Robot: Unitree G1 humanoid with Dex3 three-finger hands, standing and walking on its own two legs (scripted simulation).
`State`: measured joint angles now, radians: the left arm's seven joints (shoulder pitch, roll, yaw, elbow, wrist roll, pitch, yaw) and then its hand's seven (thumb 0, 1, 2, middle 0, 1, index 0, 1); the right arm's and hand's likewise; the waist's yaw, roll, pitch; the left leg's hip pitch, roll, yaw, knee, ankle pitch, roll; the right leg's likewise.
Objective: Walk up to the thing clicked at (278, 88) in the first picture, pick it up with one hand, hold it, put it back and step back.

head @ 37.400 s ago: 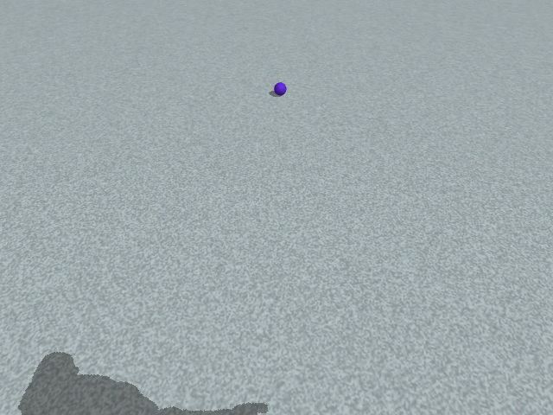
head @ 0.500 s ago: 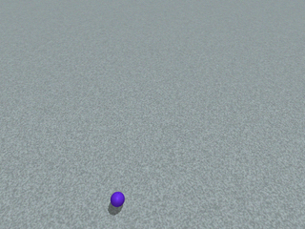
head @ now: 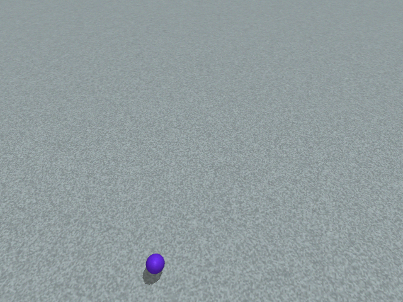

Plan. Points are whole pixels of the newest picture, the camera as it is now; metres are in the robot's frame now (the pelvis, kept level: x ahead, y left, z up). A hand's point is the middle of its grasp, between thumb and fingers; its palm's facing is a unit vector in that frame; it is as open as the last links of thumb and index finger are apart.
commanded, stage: stand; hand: left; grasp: from above
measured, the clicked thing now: (155, 263) +0.45 +0.23 -0.74
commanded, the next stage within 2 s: step back in 0.38 s
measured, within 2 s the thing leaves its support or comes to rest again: neither
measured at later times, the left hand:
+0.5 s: hand out of the picture +0.07 +0.26 -0.16, palm faces +0.02 -0.93 -0.36, open 7.4 cm
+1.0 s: hand out of the picture +0.02 +0.32 -0.18, palm faces -0.09 -0.93 -0.37, open 7.4 cm
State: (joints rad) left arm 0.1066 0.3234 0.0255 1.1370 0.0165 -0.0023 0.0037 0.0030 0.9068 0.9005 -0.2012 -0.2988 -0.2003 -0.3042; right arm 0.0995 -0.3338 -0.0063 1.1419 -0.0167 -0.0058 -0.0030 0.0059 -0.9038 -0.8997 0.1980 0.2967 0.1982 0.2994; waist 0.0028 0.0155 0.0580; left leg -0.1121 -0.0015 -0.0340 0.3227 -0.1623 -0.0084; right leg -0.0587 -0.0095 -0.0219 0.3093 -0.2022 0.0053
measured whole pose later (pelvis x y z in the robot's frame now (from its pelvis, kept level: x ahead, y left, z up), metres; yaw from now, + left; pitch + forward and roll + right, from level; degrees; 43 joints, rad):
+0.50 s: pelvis -0.02 +0.00 -0.01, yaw +1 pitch -2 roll -1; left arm 0.08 0.35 0.05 1.06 -0.01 0.01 0.00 0.00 0.91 0.90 -0.20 -0.30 -0.20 -0.30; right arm 0.07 -0.37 -0.03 1.06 0.01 0.02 0.01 0.01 -0.90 -0.90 0.20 0.30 0.20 0.30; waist -0.01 0.03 0.13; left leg -0.23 0.01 -0.05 0.49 -0.20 0.00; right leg -0.14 0.01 -0.04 0.42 -0.23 -0.01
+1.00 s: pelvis -0.10 +0.06 -0.02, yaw -3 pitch -2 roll -1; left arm 0.11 0.40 0.07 0.89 0.01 0.07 0.02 0.00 0.91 0.90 -0.20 -0.30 -0.20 -0.30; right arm 0.13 -0.34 -0.04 0.85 -0.02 0.02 -0.02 0.01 -0.90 -0.90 0.20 0.30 0.20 0.30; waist -0.02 -0.03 0.22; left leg -0.31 -0.02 0.05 0.59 -0.24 0.07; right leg -0.37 0.09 0.14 1.04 -0.53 0.01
